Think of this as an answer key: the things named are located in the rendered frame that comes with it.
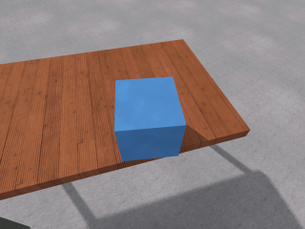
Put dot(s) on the table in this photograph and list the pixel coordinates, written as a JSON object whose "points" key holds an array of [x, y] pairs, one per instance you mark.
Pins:
{"points": [[57, 113]]}

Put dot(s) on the carton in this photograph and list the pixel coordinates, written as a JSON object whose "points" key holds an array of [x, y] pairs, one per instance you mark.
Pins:
{"points": [[148, 118]]}

